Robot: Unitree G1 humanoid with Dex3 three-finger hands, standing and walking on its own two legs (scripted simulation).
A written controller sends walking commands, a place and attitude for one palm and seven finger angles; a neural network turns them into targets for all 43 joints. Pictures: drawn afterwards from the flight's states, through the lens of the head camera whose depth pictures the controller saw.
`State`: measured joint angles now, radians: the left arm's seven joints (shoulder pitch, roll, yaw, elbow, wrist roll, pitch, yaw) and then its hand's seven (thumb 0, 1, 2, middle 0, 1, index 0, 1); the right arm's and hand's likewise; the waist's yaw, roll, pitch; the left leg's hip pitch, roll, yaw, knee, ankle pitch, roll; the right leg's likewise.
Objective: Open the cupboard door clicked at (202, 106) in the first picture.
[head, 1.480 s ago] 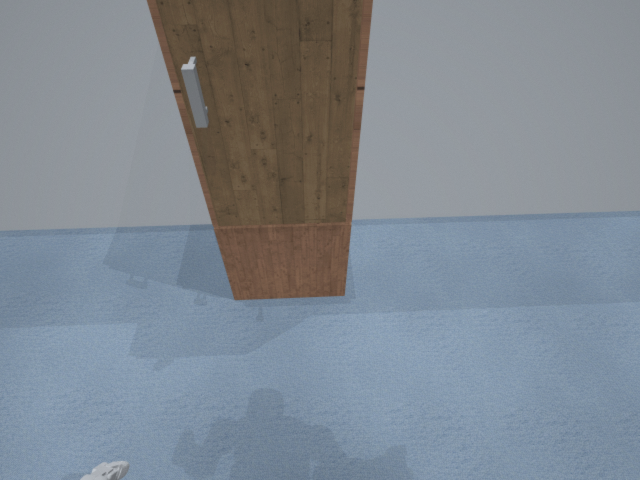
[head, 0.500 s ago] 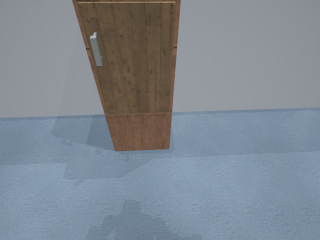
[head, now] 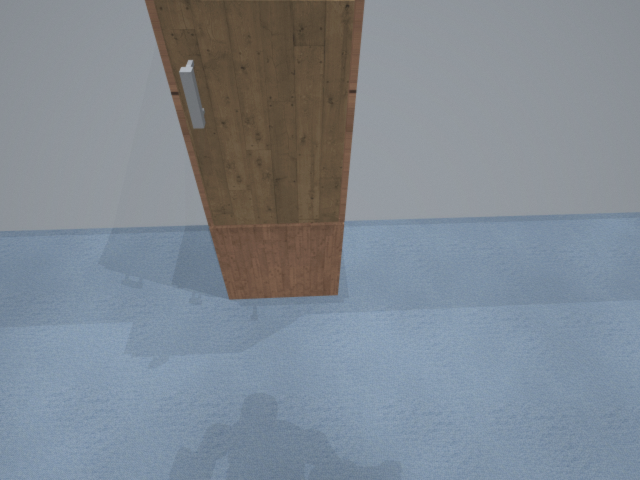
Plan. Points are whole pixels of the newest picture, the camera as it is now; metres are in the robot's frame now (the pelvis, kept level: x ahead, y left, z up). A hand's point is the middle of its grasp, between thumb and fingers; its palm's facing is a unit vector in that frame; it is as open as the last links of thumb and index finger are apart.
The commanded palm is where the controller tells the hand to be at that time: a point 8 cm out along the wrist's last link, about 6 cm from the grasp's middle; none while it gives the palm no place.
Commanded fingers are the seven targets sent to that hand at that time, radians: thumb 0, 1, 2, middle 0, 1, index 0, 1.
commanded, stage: look at it before walking up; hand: left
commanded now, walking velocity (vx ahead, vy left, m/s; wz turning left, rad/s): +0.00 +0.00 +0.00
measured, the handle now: (194, 94) +0.81 +0.31 +0.07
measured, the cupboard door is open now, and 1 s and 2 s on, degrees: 0 0 0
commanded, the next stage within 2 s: take the last steps up to it in 0.06 s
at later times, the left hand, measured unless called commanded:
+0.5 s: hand out of the picture +0.03 +0.22 -0.19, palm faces +0.08 -0.98 -0.19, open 7.4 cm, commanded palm none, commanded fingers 0.00 0.90 0.90 -0.20 -0.30 -0.20 -0.30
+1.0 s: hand (217, 390) +0.29 +0.19 -0.19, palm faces +0.11 -0.97 -0.20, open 7.3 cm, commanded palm none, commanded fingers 0.00 0.90 0.90 -0.20 -0.30 -0.20 -0.30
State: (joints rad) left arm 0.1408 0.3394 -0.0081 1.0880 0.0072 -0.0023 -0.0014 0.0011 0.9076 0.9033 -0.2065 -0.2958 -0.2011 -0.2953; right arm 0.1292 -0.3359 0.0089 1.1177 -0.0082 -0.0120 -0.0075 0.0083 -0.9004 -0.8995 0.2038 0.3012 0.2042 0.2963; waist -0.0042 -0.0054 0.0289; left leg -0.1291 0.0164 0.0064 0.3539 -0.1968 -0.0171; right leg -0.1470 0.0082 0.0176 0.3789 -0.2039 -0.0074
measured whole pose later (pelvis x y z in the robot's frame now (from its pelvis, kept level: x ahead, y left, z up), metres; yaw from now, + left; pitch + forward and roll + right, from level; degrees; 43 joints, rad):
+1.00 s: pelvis +0.21 +0.01 -0.03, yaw +5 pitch -3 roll -1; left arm 0.16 0.15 0.05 1.00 0.02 -0.07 0.01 0.00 0.92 0.90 -0.20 -0.29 -0.20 -0.29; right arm 0.45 -0.11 -0.03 1.18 -0.01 -0.02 -0.03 0.01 -0.90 -0.90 0.20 0.30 0.20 0.30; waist -0.04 0.03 0.09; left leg -0.26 0.04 0.02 1.14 -0.48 0.04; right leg -0.36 -0.04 -0.17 0.65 -0.24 -0.06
